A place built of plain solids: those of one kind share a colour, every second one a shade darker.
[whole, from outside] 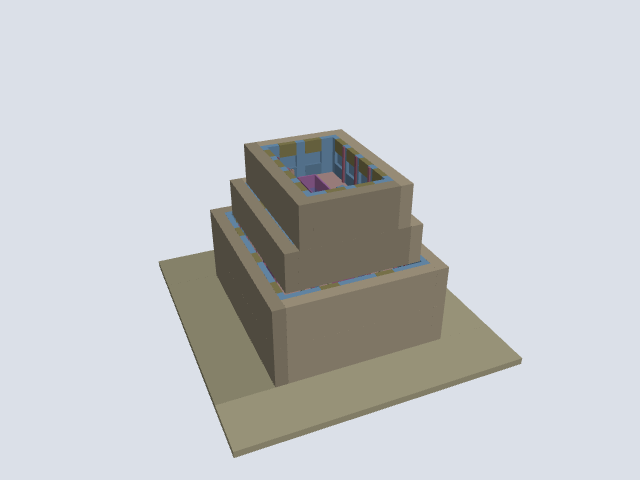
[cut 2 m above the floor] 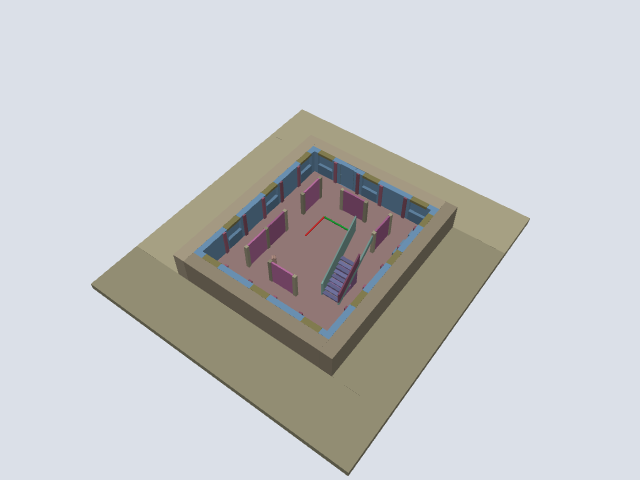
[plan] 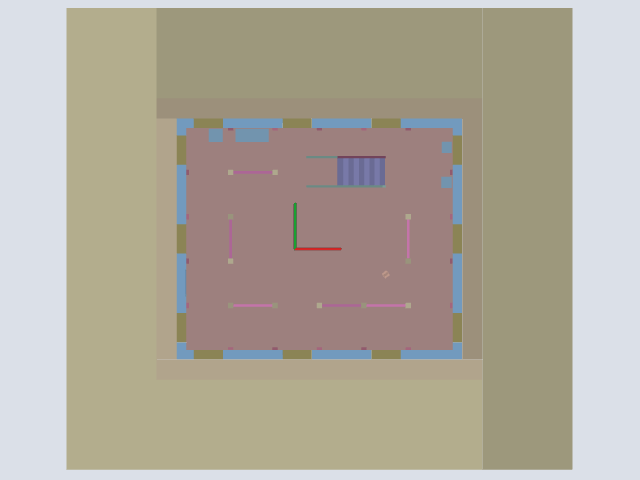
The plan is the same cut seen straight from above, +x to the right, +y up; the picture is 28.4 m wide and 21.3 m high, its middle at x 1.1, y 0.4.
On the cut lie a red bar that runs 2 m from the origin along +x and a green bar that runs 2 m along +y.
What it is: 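A castle tower; a broad house of two floors, an attic in its roof, a lookout on its ridge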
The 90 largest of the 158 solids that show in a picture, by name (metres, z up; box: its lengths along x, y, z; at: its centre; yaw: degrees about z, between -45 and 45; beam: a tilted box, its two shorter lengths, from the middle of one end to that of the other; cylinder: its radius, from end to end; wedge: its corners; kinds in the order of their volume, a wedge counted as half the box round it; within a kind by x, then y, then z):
{
 "wall_fill_storey_1": {"box": [0.9, 10.69, 3.53], "at": [-5.71, 0.45, 1.27]},
 "wall_fill_storey_2": {"box": [0.9, 10.69, 3.0], "at": [-5.71, 0.45, 4.53]},
 "wall_fill_storey_3": {"box": [0.9, 7.88, 2.88], "at": [-4.3, 0.45, 7.47]},
 "wall_fill_storey_4": {"box": [0.9, 5.91, 3.07], "at": [-4.3, 0.45, 10.44]},
 "wall_fill_storey_5": {"box": [10.67, 0.9, 3.07], "at": [0.58, -2.96, 10.44]},
 "wall_fill_storey_6": {"box": [10.67, 0.9, 3.07], "at": [0.58, 3.85, 10.44]},
 "wall_fill_storey_7": {"box": [14.46, 0.9, 3.53], "at": [1.07, -5.35, 1.27]},
 "wall_fill_storey_8": {"box": [14.46, 0.9, 3.0], "at": [1.07, -5.35, 4.53]},
 "wall_fill_storey_9": {"box": [11.65, 0.9, 2.88], "at": [1.07, -3.94, 7.47]},
 "wall_fill_storey_10": {"box": [11.65, 0.9, 2.88], "at": [1.07, 4.84, 7.47]},
 "wall_fill_storey_11": {"box": [14.46, 0.9, 3.53], "at": [1.07, 6.24, 1.27]},
 "wall_fill_storey_12": {"box": [14.46, 0.9, 3.0], "at": [1.07, 6.24, 4.53]},
 "wall_fill_storey_13": {"box": [0.9, 5.91, 3.07], "at": [5.46, 0.45, 10.44]},
 "wall_fill_storey_14": {"box": [0.9, 10.69, 3.53], "at": [7.86, 0.45, 1.27]},
 "wall_fill_storey_15": {"box": [0.9, 10.69, 3.0], "at": [7.86, 0.45, 4.53]},
 "ground_garden_1": {"box": [4.0, 20.49, 0.5], "at": [-8.15, 0.45, -0.27]},
 "ground_garden_2": {"box": [14.46, 4.0, 0.5], "at": [1.07, -7.8, -0.27]},
 "ground_garden_3": {"box": [14.46, 4.0, 0.5], "at": [1.07, 8.69, -0.27]},
 "ground_garden_4": {"box": [4.0, 20.49, 0.5], "at": [10.3, 0.45, -0.27]},
 "wall_storey_1": {"box": [0.38, 1.2, 2.1], "at": [-5.07, -1.52, 1.05]},
 "wall_storey_2": {"box": [0.42, 0.76, 3.18], "at": [-5.04, -4.52, 1.44]},
 "wall_storey_3": {"box": [0.42, 2.73, 3.0], "at": [-5.04, -3.53, 4.53]},
 "wall_storey_4": {"box": [0.42, 1.3, 1.0], "at": [-5.04, -3.49, 0.35]},
 "wall_storey_5": {"box": [0.42, 0.72, 3.18], "at": [-5.04, -2.48, 1.44]},
 "wall_storey_6": {"box": [0.42, 0.72, 3.18], "at": [-5.04, -0.56, 1.44]},
 "wall_storey_7": {"box": [0.42, 1.3, 1.0], "at": [-5.04, 0.45, 0.35]},
 "wall_storey_8": {"box": [0.42, 2.64, 3.0], "at": [-5.04, 0.45, 4.53]},
 "wall_storey_9": {"box": [0.42, 2.64, 3.18], "at": [-5.04, 2.42, 1.44]},
 "wall_storey_10": {"box": [0.42, 1.3, 1.0], "at": [-5.04, 4.39, 0.35]},
 "wall_storey_11": {"box": [0.42, 2.73, 3.0], "at": [-5.04, 4.43, 4.53]},
 "wall_storey_12": {"box": [0.42, 0.76, 3.18], "at": [-5.04, 5.42, 1.44]},
 "wall_storey_13": {"box": [0.76, 0.42, 3.18], "at": [-4.88, -4.69, 1.44]},
 "wall_storey_14": {"box": [0.76, 0.42, 3.18], "at": [-4.88, 5.58, 1.44]},
 "wall_storey_15": {"box": [0.76, 0.42, 3.0], "at": [-4.88, 5.58, 4.53]},
 "wall_storey_16": {"box": [2.73, 0.42, 3.0], "at": [-3.89, -4.69, 4.53]},
 "wall_storey_17": {"box": [1.3, 0.42, 1.0], "at": [-3.85, -4.69, 0.35]},
 "wall_storey_18": {"box": [0.42, 1.32, 3.07], "at": [-3.64, -1.85, 10.44]},
 "wall_storey_19": {"box": [0.42, 1.32, 3.07], "at": [-3.64, 2.74, 10.44]},
 "wall_storey_20": {"box": [0.83, 0.42, 3.07], "at": [-3.44, -2.3, 10.44]},
 "wall_storey_21": {"box": [0.83, 0.42, 3.07], "at": [-3.44, 3.19, 10.44]},
 "wall_storey_22": {"box": [2.64, 0.42, 3.18], "at": [-1.88, -4.69, 1.44]},
 "wall_storey_23": {"box": [2.64, 0.42, 3.18], "at": [-1.88, 5.58, 1.44]},
 "wall_storey_24": {"box": [2.64, 0.42, 3.0], "at": [-1.88, 5.58, 4.53]},
 "wall_storey_25": {"box": [0.67, 0.42, 3.07], "at": [-1.39, -2.3, 10.44]},
 "wall_storey_26": {"box": [5.26, 0.42, 2.88], "at": [-1.22, 4.18, 7.47]},
 "wall_storey_27": {"box": [1.3, 0.42, 1.0], "at": [0.09, -4.69, 0.35]},
 "wall_storey_28": {"box": [0.67, 0.42, 3.07], "at": [0.58, -2.3, 10.44]},
 "wall_storey_29": {"box": [1.3, 0.42, 1.18], "at": [1.57, -2.3, 9.5]},
 "wall_storey_30": {"box": [2.64, 0.42, 3.18], "at": [2.06, -4.69, 1.44]},
 "wall_storey_31": {"box": [2.64, 0.42, 3.18], "at": [2.06, 5.58, 1.44]},
 "wall_storey_32": {"box": [2.64, 0.42, 3.0], "at": [2.06, 5.58, 4.53]},
 "wall_storey_33": {"box": [0.67, 0.42, 3.07], "at": [2.55, -2.3, 10.44]},
 "wall_storey_34": {"box": [1.3, 0.42, 1.18], "at": [3.54, -2.3, 9.5]},
 "wall_storey_35": {"box": [1.3, 0.42, 1.0], "at": [4.03, -4.69, 0.35]},
 "wall_storey_36": {"box": [0.83, 0.42, 3.07], "at": [4.6, -2.3, 10.44]},
 "wall_storey_37": {"box": [0.42, 1.32, 3.07], "at": [4.8, -1.85, 10.44]},
 "wall_storey_38": {"box": [0.42, 1.3, 1.18], "at": [4.8, -0.54, 9.5]},
 "wall_storey_39": {"box": [0.42, 0.67, 3.07], "at": [4.8, 0.45, 10.44]},
 "wall_storey_40": {"box": [0.42, 1.3, 1.18], "at": [4.8, 1.43, 9.5]},
 "wall_storey_41": {"box": [0.42, 1.32, 3.07], "at": [4.8, 2.74, 10.44]},
 "wall_storey_42": {"box": [2.73, 0.42, 3.18], "at": [6.04, -4.69, 1.44]},
 "wall_storey_43": {"box": [2.73, 0.42, 3.18], "at": [6.04, 5.58, 1.44]},
 "wall_storey_44": {"box": [2.73, 0.42, 3.0], "at": [6.04, 5.58, 4.53]},
 "wall_storey_45": {"box": [0.42, 0.76, 3.18], "at": [7.2, -4.52, 1.44]},
 "wall_storey_46": {"box": [0.42, 2.64, 3.18], "at": [7.2, -1.52, 1.44]},
 "wall_storey_47": {"box": [0.42, 2.64, 3.18], "at": [7.2, 2.42, 1.44]},
 "wall_storey_48": {"box": [0.42, 0.76, 3.18], "at": [7.2, 5.42, 1.44]},
 "floor_storey_1": {"box": [8.03, 2.2, 0.33], "at": [0.58, -0.99, 9.07]},
 "floor_storey_2": {"box": [11.82, 9.85, 0.55], "at": [1.07, 0.45, -0.28]},
 "wall_head_storey_1": {"box": [0.42, 1.3, 1.23], "at": [-5.04, -3.49, 2.42]},
 "wall_head_storey_2": {"box": [0.42, 1.3, 1.23], "at": [-5.04, 0.45, 2.42]},
 "wall_head_storey_3": {"box": [0.42, 1.3, 1.23], "at": [-5.04, 4.39, 2.42]},
 "wall_head_storey_4": {"box": [1.3, 0.42, 1.23], "at": [-3.85, -4.69, 2.42]},
 "wall_head_storey_5": {"box": [1.3, 0.42, 1.23], "at": [-3.85, 5.58, 2.42]},
 "wall_head_storey_6": {"box": [1.3, 0.42, 1.23], "at": [0.09, -4.69, 2.42]},
 "wall_head_storey_7": {"box": [1.3, 0.42, 1.23], "at": [0.09, 5.58, 2.42]},
 "wall_head_storey_8": {"box": [1.3, 0.42, 1.23], "at": [4.03, -4.69, 2.42]},
 "wall_head_storey_9": {"box": [1.3, 0.42, 1.23], "at": [4.03, 5.58, 2.42]},
 "wall_head_storey_10": {"box": [0.42, 1.3, 1.23], "at": [7.2, -3.49, 2.42]},
 "wall_head_storey_11": {"box": [0.42, 1.3, 1.23], "at": [7.2, 0.45, 2.42]},
 "wall_head_storey_12": {"box": [0.42, 1.3, 1.23], "at": [7.2, 4.39, 2.42]},
 "screen_storey_1": {"box": [0.12, 1.73, 3.03], "at": [-2.87, 0.45, 1.52]},
 "screen_storey_2": {"box": [1.73, 0.12, 3.03], "at": [-1.88, -2.51, 1.52]},
 "screen_storey_3": {"box": [1.73, 0.12, 3.03], "at": [-1.88, 3.4, 1.52]},
 "screen_storey_4": {"box": [1.73, 0.12, 3.03], "at": [2.06, -2.51, 1.52]},
 "screen_storey_5": {"box": [1.73, 0.12, 3.03], "at": [4.03, -2.51, 1.52]},
 "screen_storey_6": {"box": [0.12, 1.73, 3.03], "at": [5.01, 0.45, 1.52]},
 "wall_1": {"wedge": [[0.48, 2.73, 3.03], [0.48, 2.73, 4.4], [0.48, 2.83, 3.03], [0.48, 2.83, 4.4], [3.87, 2.73, -0.05], [3.87, 2.73, 1.32], [3.87, 2.83, -0.05], [3.87, 2.83, 1.32]]},
 "wall_2": {"wedge": [[0.48, 4.03, 3.03], [0.48, 4.03, 3.46], [0.48, 4.12, 3.03], [0.48, 4.12, 3.46], [3.87, 4.03, -0.05], [3.87, 4.03, 0.38], [3.87, 4.12, -0.05], [3.87, 4.12, 0.38]]},
 "chest_under_1": {"box": [0.69, 1.2, 1.34], "at": [2.22, 3.42, 0.67]}
}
